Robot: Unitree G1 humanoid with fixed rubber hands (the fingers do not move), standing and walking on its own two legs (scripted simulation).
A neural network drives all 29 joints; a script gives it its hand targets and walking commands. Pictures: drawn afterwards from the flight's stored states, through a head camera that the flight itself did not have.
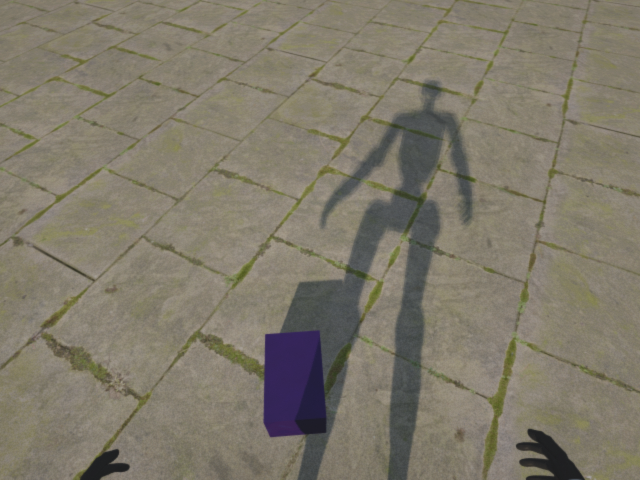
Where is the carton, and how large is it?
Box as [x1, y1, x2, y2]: [263, 330, 325, 436]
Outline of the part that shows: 319,330 265,334 263,422 270,436 325,432 325,406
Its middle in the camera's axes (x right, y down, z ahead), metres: -0.07 +0.43 +1.16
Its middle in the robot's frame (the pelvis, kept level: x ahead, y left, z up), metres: +0.47 +0.08 -0.70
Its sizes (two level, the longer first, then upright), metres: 0.253 0.167 0.163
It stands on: the floor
